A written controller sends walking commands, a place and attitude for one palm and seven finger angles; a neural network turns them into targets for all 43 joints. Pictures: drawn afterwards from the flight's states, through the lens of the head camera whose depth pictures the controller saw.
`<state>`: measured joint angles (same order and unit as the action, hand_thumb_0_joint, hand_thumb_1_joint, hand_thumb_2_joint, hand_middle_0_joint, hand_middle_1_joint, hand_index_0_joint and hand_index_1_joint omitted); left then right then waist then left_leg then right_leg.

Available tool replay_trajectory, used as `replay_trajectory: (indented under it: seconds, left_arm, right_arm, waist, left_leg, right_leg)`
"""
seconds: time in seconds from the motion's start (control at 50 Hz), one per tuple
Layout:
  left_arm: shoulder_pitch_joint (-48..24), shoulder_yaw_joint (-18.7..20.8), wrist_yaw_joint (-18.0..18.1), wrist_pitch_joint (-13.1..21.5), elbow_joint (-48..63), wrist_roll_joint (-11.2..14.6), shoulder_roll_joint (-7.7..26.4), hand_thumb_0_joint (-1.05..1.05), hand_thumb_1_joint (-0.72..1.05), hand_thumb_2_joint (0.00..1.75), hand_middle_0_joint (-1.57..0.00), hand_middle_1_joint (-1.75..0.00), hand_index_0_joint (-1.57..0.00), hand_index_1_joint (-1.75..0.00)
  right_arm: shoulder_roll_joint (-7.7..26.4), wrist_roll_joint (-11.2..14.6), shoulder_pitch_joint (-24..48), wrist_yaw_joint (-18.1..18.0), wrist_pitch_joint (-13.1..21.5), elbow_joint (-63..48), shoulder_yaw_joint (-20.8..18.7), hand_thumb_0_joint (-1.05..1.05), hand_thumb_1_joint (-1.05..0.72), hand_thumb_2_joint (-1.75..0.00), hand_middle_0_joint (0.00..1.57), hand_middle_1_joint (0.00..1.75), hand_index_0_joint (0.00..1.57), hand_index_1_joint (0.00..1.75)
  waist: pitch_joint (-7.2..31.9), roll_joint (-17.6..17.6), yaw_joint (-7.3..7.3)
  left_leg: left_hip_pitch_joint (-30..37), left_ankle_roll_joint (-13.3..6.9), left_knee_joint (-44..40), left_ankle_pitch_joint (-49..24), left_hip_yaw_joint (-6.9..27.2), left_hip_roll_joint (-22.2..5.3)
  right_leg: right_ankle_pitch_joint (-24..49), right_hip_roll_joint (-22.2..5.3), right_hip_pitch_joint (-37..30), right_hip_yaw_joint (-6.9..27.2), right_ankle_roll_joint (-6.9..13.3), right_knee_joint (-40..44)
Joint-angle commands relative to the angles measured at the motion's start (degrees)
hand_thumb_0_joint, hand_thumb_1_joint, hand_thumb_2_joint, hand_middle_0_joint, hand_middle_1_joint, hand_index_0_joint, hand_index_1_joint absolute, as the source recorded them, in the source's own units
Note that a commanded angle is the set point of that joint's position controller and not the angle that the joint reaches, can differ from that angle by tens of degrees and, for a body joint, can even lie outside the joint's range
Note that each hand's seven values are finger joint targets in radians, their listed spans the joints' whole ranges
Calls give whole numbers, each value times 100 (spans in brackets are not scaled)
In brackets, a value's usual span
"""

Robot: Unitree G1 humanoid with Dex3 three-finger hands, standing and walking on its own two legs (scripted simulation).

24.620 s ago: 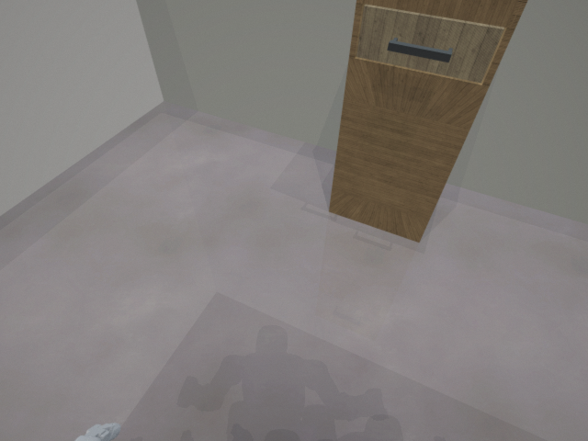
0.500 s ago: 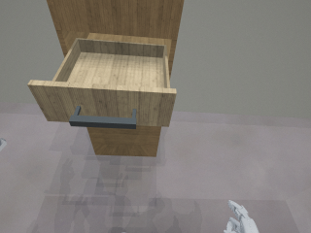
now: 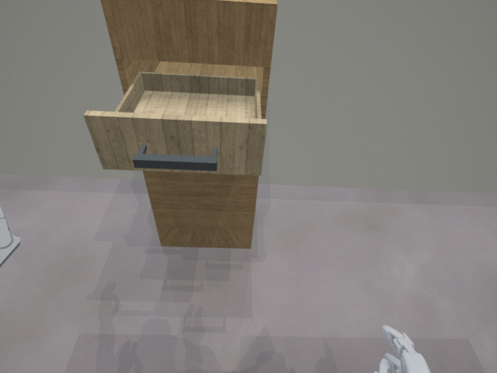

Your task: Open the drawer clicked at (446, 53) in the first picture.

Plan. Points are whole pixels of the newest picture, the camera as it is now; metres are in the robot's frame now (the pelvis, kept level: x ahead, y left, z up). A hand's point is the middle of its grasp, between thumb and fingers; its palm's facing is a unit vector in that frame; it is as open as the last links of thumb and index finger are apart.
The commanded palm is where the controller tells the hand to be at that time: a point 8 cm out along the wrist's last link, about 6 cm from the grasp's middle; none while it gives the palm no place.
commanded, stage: stop stepping back and stand still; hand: left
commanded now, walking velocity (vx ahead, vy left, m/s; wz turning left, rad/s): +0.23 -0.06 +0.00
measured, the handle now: (177, 156) +0.55 +0.19 +0.05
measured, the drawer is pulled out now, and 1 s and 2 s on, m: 0.29 0.29 0.29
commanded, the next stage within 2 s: let the arm hang, fingers relaxed in 1.16 s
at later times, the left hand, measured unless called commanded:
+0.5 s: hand out of the picture +0.12 +0.27 +0.23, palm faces +0.54 -0.77 -0.32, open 7.4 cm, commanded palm +0.03 +0.30 +0.24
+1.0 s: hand (10, 291) +0.14 +0.24 +0.21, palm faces +0.44 -0.78 -0.44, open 7.4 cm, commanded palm +0.07 +0.28 +0.24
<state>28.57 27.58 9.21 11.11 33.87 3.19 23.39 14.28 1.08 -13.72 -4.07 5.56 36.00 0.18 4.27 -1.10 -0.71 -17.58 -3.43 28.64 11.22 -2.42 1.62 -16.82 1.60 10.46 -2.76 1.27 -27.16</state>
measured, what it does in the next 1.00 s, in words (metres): steps on the spot: left foot, then right foot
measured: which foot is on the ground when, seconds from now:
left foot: down 0.00-0.20, up 0.22-0.38, down 0.40-1.00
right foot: down 0.00-0.42, up 0.44-0.68, down 0.70-1.00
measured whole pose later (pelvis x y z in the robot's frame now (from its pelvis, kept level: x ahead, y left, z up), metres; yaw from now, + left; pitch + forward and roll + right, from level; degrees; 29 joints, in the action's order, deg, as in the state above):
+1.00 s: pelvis -0.06 +0.00 +0.00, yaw +1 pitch +0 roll +0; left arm 30.3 26.5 8.8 14.0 38.8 1.8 23.6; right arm 13.6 0.6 -12.3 -3.5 7.5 36.5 -1.8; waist -1.7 -1.5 -0.8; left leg -17.4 -1.6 31.5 14.4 -4.4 -1.2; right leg -19.9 -0.8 10.5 -5.3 0.9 -30.6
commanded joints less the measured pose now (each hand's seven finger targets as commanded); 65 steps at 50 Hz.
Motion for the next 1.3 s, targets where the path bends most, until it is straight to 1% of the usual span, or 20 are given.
replay_trajectory:
  seconds: [0.0, 0.12, 0.18, 0.2, 0.34, 0.36, 0.4, 0.46, 0.62, 0.64, 0.66, 0.68, 0.7, 0.78, 0.86, 0.9, 1.0, 1.22, 1.24, 1.28]
  left_arm:
    - [-556, 210, 78, 516, 1789, -131, 980, 0, 90, 90, -20, -30, -20, -30]
    - [-217, 729, 179, 457, 1927, -162, 1331, 0, 90, 90, -20, -30, -20, -30]
    - [-254, 812, 140, 513, 1622, -60, 1313, 0, 90, 90, -20, -30, -20, -30]
    - [-529, 886, 133, 564, 1532, -37, 1375, 0, 90, 90, -20, -30, -20, -30]
    - [-1323, 115, 26, 453, 463, -134, 851, 0, 90, 90, -20, -30, -20, -30]
    - [-1557, 89, 36, 497, 762, -122, 923, 0, 90, 90, -20, -30, -20, -30]
    - [-1846, 114, 103, 653, 1447, -236, 898, 0, 90, 90, -20, -30, -20, -30]
    - [-1253, 588, 36, 793, 2235, -264, 1464, 0, 90, 90, -20, -30, -20, -30]
    - [8, 1037, 214, 576, 1864, -116, 1376, 0, 90, 90, -20, -30, -20, -30]
    - [-42, 1084, 232, 519, 1576, -126, 1398, 0, 90, 90, -20, -30, -20, -30]
    - [80, 1098, 224, 448, 1258, -88, 1442, 0, 90, 90, -20, -30, -20, -30]
    - [-281, 1047, 204, 439, 1332, 21, 1521, 0, 90, 90, -20, -30, -20, -30]
    - [-592, 1240, 212, 586, 1217, 2, 1738, 0, 90, 90, -20, -30, -20, -30]
    - [-43, 902, 144, 576, 813, -81, 1159, 0, 90, 90, -20, -30, -20, -30]
    - [-28, 646, 137, 662, 1275, -70, 1059, 0, 90, 90, -20, -30, -20, -30]
    - [-37, 543, 107, 699, 1742, -74, 1040, 0, 90, 90, -20, -30, -20, -30]
    - [179, 908, 114, 838, 2365, -117, 1406, 0, 90, 90, -20, -30, -20, -30]
    - [407, 910, 48, 607, 1289, 98, 1104, 0, 90, 90, -20, -30, -20, -30]
    - [63, -2127, -690, -273, -3531, -417, -15, 0, 90, 90, -20, -30, -20, -30]
    - [-177, -2079, -876, -1010, -3758, -506, -183, 0, 90, 90, -20, -30, -20, -30]
  right_arm:
    - [578, -89, 800, -18, 406, -1026, -143, 0, -90, -90, 20, 30, 20, 30]
    - [456, -159, 695, -20, 416, -1090, -201, 0, -90, -90, 20, 30, 20, 30]
    - [409, -149, 588, 22, 249, -878, -293, 0, -90, -90, 20, 30, 20, 30]
    - [466, -158, 608, 25, 250, -805, -315, 0, -90, -90, 20, 30, 20, 30]
    - [383, -114, 437, -151, 356, -637, -127, 0, -90, -90, 20, 30, 20, 30]
    - [529, -134, 423, -205, 405, -689, -189, 0, -90, -90, 20, 30, 20, 30]
    - [531, -142, 430, -138, 539, -828, -177, 0, -90, -90, 20, 30, 20, 30]
    - [413, -125, 496, 52, 717, -824, -298, 0, -90, -90, 20, 30, 20, 30]
    - [370, -146, 536, 89, 499, -898, -259, 0, -90, -90, 20, 30, 20, 30]
    - [320, -125, 501, 81, 422, -869, -275, 0, -90, -90, 20, 30, 20, 30]
    - [241, -92, 437, 96, 353, -852, -283, 0, -90, -90, 20, 30, 20, 30]
    - [306, -67, 588, 80, 371, -836, -265, 0, -90, -90, 20, 30, 20, 30]
    - [380, -155, 527, 80, 405, -671, -254, 0, -90, -90, 20, 30, 20, 30]
    - [252, -34, 603, 73, 366, -694, -243, 0, -90, -90, 20, 30, 20, 30]
    - [347, -52, 601, 31, 453, -702, -265, 0, -90, -90, 20, 30, 20, 30]
    - [493, -76, 592, 43, 514, -818, -329, 0, -90, -90, 20, 30, 20, 30]
    - [402, -105, 545, 90, 526, -969, -252, 0, -90, -90, 20, 30, 20, 30]
    - [418, -22, 524, 103, 342, -936, -253, 0, -90, -90, 20, 30, 20, 30]
    - [1471, 167, 1103, 455, 768, 246, -527, 0, -90, -90, 20, 30, 20, 30]
    - [1276, -51, 599, 435, 302, 478, -601, 0, -90, -90, 20, 30, 20, 30]
  waist:
    - [-229, 1191, -6]
    - [21, 814, 45]
    - [-152, -1032, 47]
    - [-344, -898, 25]
    - [-865, -235, -148]
    - [-938, 376, -179]
    - [-824, 2288, -186]
    - [-155, 1057, -33]
    - [92, 1316, 72]
    - [16, 568, 56]
    - [-106, -778, 7]
    - [-430, -1266, 44]
    - [-457, -694, -53]
    - [-92, -607, -26]
    - [-131, -513, -50]
    - [27, 201, 4]
    - [383, 1372, 77]
    - [402, 294, -77]
    - [68, 440, -284]
    - [384, 537, -135]
  left_leg:
    - [-740, -86, -1841, 2743, 1530, -1147]
    - [-1289, 62, -1091, 2868, 1047, -869]
    - [-1429, 366, 2740, 1390, -60, -74]
    - [-1764, 373, 3422, 1329, 108, -242]
    - [544, 161, 453, 1504, -367, -382]
    - [546, 10, -297, 2065, 275, -621]
    - [279, -758, -2062, 3805, 3010, -2334]
    - [254, -796, -1759, 2566, 2529, -2203]
    - [-1083, -38, -1030, 2461, 302, -1403]
    - [-1360, 116, -14, 2345, 17, -1041]
    - [-1683, 298, 1616, 1880, -245, -498]
    - [-2040, 383, 2746, 1697, -45, -335]
    - [-2120, 445, 3138, 1394, 50, -465]
    - [-1011, 415, 1753, 750, -87, -487]
    - [187, 308, -49, -135, -258, -278]
    - [650, 110, -434, -1483, 364, -763]
    - [815, 34, -405, -2659, 804, -1140]
    - [522, 293, -109, -1557, 347, -809]
    - [309, 209, 607, -2142, 482, -936]
    - [513, 66, 194, -2699, 630, -1155]
  right_leg:
    - [-734, -147, -16, 171, -75, -182]
    - [-1096, -146, -465, 100, 235, -189]
    - [-3020, -2093, 566, 3046, 1261, 1793]
    - [-2531, -2280, 587, 3046, 1339, 1880]
    - [-2955, -1187, 2441, 740, 545, 961]
    - [-2588, -890, 2386, 591, 392, 110]
    - [-1515, 26, 2627, -242, -95, -2899]
    - [-859, -335, 2313, 364, -98, -3837]
    - [-864, -33, -628, -646, -30, -518]
    - [-1035, -338, -781, -31, 157, 210]
    - [-1599, -1416, -430, 2032, 692, 1304]
    - [-510, -2292, -212, 3010, 1030, 1729]
    - [1647, -2354, -445, 2362, 1066, 1445]
    - [2562, -1641, -335, 928, 733, 698]
    - [2131, -1294, -181, 491, 304, 561]
    - [1759, -798, -61, 252, -60, 34]
    - [824, -306, 129, -61, -132, -402]
    - [1926, -601, -151, 326, -51, 452]
    - [2158, -976, 713, -25, 38, -598]
    - [965, -657, 773, 101, -91, -656]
